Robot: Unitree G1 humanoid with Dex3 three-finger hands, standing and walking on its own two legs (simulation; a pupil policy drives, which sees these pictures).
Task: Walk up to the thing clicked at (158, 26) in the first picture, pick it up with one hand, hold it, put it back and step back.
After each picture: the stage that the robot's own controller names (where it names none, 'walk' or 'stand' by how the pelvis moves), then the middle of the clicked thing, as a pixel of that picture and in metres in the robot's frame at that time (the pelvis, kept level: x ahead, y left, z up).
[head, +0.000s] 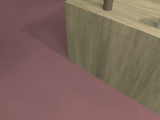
stand; out of the picture +0.90 -0.49 -0.02
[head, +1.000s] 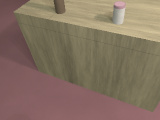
walk; (118, 13) +0.89 -0.16 +0.00
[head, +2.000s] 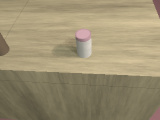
rise first; (83, 43) +0.57 +0.03 +0.00
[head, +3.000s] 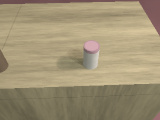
stand; (90, 55) +0.53 -0.02 -0.01
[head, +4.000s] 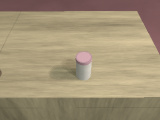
walk; (83, 66) +0.49 +0.02 -0.02
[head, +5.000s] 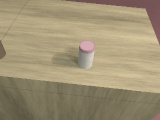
rise first; (86, 55) +0.54 +0.00 -0.01
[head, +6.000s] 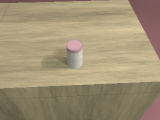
stand; (74, 54) +0.53 +0.05 -0.01
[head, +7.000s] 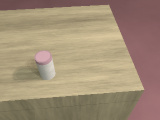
stand; (45, 65) +0.47 +0.19 -0.02
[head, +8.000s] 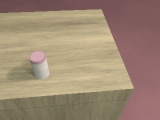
stand; (39, 65) +0.50 +0.20 -0.02
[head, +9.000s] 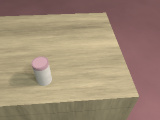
stand; (42, 71) +0.47 +0.19 -0.02
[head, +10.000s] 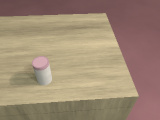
stand; (42, 71) +0.48 +0.19 -0.02
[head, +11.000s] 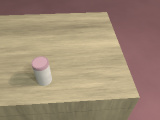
stand; (42, 71) +0.47 +0.19 -0.02
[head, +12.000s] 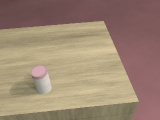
rise first; (41, 80) +0.45 +0.22 -0.02
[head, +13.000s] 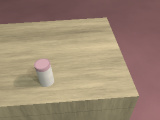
go down; (44, 72) +0.48 +0.21 -0.02
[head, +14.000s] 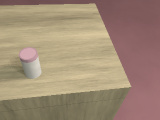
go down; (30, 63) +0.48 +0.20 +0.00
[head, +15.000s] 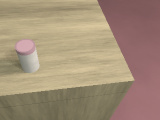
go down; (28, 56) +0.48 +0.20 +0.03
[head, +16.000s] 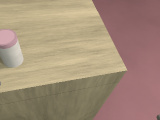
close in; (9, 49) +0.47 +0.22 +0.05
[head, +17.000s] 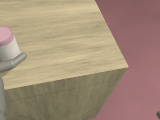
close; (6, 47) +0.48 +0.22 +0.07
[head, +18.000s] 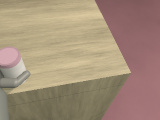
close; (12, 67) +0.41 +0.21 +0.06
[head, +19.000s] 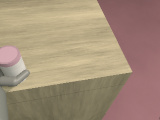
lift; (12, 65) +0.41 +0.21 +0.06
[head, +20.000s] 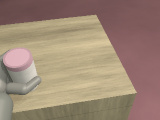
lift; (23, 71) +0.33 +0.18 +0.19
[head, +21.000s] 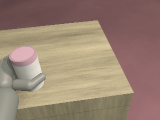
hold; (28, 69) +0.33 +0.17 +0.19
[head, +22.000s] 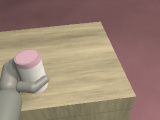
hold; (32, 72) +0.33 +0.16 +0.18
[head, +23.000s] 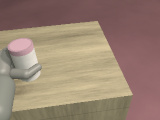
crouch; (25, 60) +0.37 +0.18 +0.19
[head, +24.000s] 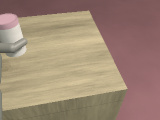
lower; (11, 36) +0.45 +0.22 +0.20
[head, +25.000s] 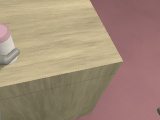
lower; (2, 45) +0.48 +0.21 +0.07
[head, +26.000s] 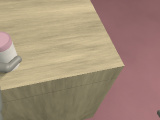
lower; (4, 52) +0.46 +0.22 +0.06
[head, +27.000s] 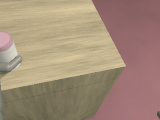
lower; (5, 52) +0.46 +0.22 +0.06
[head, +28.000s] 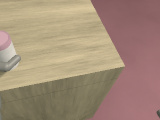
lower; (3, 51) +0.46 +0.22 +0.06
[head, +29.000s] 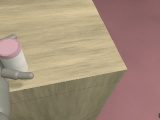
open; (13, 58) +0.44 +0.20 +0.06
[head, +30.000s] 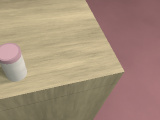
sink last; (12, 63) +0.43 +0.20 +0.05
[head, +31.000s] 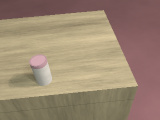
stand; (41, 70) +0.46 +0.21 +0.04
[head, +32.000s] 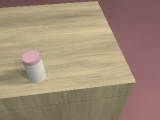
stand; (34, 66) +0.44 +0.20 +0.05
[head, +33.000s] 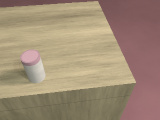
stand; (33, 66) +0.44 +0.21 +0.05
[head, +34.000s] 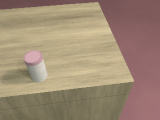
stand; (36, 66) +0.45 +0.20 +0.03
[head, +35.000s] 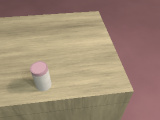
walk; (41, 76) +0.44 +0.19 -0.02
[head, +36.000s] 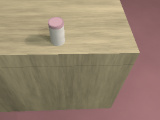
walk; (56, 32) +0.62 +0.13 +0.00
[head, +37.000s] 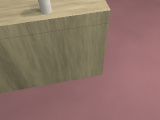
walk; (44, 2) +0.90 +0.25 +0.00
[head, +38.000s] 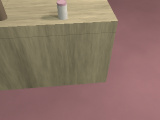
stand; (62, 10) +1.03 +0.17 -0.02
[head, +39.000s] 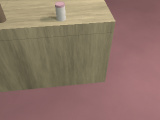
stand; (60, 11) +1.03 +0.17 -0.03
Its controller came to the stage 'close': yes
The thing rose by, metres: 0.21
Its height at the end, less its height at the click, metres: +0.00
